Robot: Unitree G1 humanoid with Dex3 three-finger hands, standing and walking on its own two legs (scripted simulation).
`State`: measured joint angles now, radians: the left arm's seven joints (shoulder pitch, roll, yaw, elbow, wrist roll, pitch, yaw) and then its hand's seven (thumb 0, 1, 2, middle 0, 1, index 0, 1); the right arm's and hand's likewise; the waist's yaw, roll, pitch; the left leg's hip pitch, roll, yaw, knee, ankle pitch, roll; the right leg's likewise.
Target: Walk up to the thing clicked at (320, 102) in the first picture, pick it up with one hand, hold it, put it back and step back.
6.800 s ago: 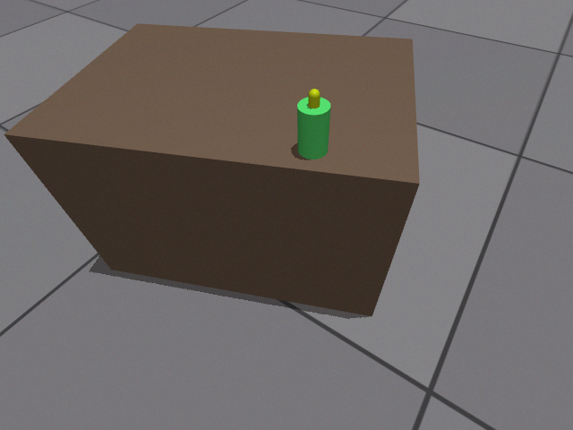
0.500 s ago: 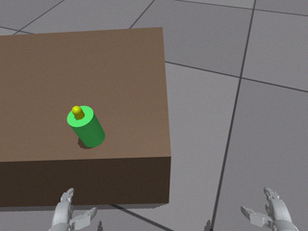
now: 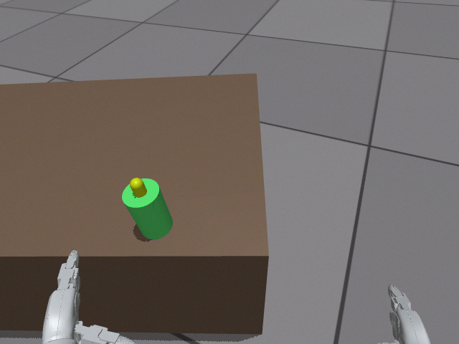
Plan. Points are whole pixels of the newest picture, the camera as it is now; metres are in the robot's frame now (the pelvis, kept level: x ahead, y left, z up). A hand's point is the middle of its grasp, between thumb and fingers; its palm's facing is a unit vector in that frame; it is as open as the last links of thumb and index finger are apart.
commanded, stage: rise first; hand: left
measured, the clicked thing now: (146, 204) +0.38 +0.22 +0.00
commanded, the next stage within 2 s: go down in 0.88 s
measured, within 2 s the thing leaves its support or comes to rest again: neither
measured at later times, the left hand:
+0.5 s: hand (71, 310) +0.16 +0.26 +0.06, palm faces +0.34 -0.84 -0.41, open 17.6 cm
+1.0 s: hand (51, 309) +0.15 +0.28 +0.09, palm faces +0.40 -0.81 -0.44, open 17.6 cm
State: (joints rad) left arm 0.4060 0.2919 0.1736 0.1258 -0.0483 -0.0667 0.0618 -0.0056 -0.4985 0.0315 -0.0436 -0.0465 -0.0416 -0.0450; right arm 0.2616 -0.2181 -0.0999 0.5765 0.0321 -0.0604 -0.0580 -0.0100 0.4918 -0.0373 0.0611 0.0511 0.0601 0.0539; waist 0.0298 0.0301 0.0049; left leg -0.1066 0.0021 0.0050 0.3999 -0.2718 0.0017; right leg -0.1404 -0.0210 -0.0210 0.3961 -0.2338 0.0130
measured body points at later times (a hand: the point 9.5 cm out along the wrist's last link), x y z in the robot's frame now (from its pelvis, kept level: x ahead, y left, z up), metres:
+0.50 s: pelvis -0.02 -0.01 +0.00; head -0.02 -0.02 +0.45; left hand +0.14 +0.31 +0.09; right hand +0.14 -0.27 -0.09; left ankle -0.04 +0.11 -0.74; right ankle -0.01 -0.13 -0.74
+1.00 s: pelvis -0.03 -0.01 +0.00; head -0.03 -0.03 +0.45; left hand +0.13 +0.32 +0.11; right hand +0.14 -0.27 -0.09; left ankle -0.04 +0.11 -0.74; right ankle -0.01 -0.13 -0.74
